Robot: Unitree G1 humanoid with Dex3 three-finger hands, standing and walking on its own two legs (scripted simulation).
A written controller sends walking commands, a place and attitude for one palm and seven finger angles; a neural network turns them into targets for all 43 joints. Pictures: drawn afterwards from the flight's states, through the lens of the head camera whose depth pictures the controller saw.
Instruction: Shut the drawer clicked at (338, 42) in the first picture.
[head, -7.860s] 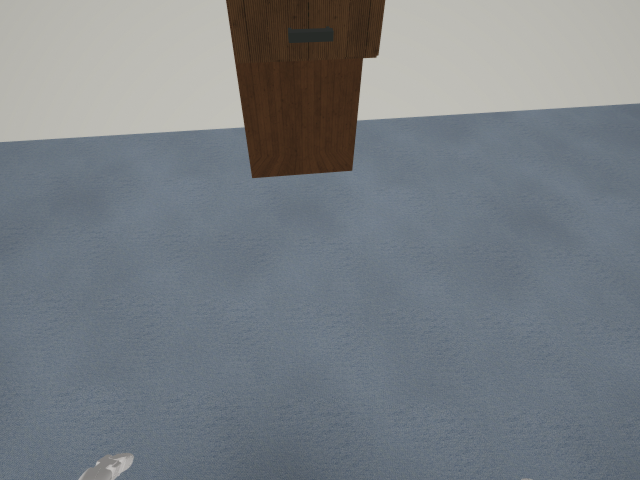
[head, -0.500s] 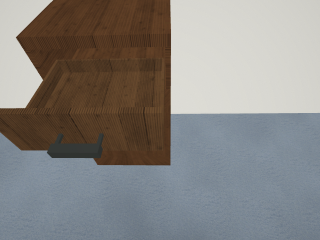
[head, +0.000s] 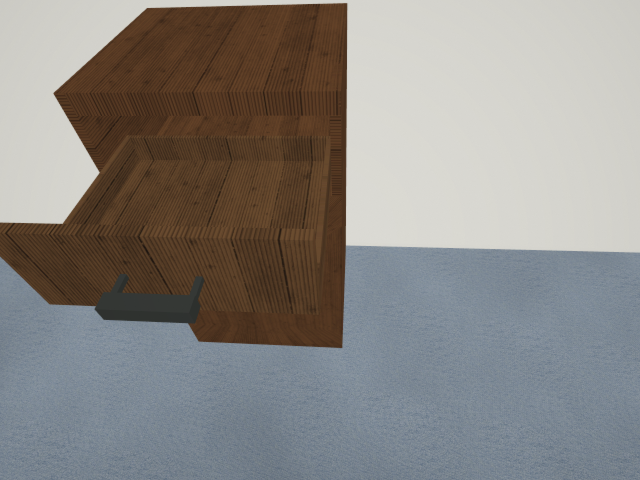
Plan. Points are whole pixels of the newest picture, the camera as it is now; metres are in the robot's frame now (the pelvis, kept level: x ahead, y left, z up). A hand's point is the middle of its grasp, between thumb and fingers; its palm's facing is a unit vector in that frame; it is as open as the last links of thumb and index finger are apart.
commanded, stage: shuffle to correct the standing spot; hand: left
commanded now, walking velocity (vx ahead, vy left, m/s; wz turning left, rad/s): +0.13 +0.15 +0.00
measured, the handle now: (154, 294) +0.35 +0.27 +0.02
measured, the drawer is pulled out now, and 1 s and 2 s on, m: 0.29 0.29 0.29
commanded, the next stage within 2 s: come to a stop and stand still in 0.22 s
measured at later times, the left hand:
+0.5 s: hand out of the picture +0.05 +0.23 -0.17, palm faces +0.07 -0.97 -0.23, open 7.4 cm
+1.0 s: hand out of the picture +0.10 +0.21 -0.17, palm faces +0.06 -0.97 -0.24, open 7.3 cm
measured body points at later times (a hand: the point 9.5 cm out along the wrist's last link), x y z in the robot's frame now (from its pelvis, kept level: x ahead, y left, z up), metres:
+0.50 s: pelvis +0.04 +0.05 +0.00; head +0.06 +0.03 +0.44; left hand +0.04 +0.28 -0.15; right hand +0.05 -0.15 -0.17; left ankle +0.05 +0.15 -0.74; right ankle +0.02 -0.04 -0.71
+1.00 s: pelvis +0.05 +0.02 +0.00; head +0.07 +0.00 +0.45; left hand +0.09 +0.26 -0.15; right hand +0.06 -0.21 -0.17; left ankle +0.05 +0.15 -0.74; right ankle +0.07 -0.05 -0.74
